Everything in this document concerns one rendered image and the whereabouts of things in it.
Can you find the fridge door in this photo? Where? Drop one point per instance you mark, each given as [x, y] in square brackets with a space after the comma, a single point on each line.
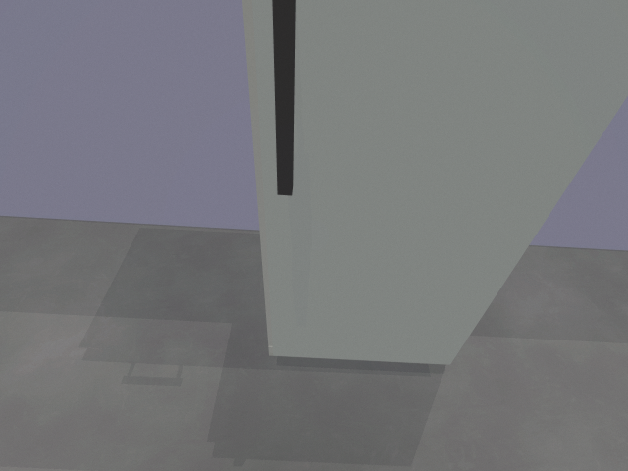
[432, 139]

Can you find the handle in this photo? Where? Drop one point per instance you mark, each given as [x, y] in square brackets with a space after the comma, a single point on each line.
[284, 13]

